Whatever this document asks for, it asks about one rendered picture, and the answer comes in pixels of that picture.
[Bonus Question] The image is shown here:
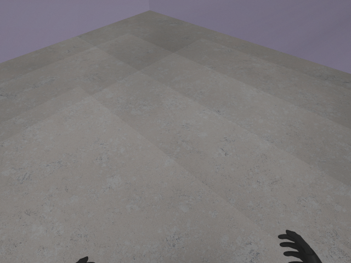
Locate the robot right hand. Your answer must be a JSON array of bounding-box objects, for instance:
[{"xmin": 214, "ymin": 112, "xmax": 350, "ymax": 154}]
[{"xmin": 278, "ymin": 230, "xmax": 322, "ymax": 263}]

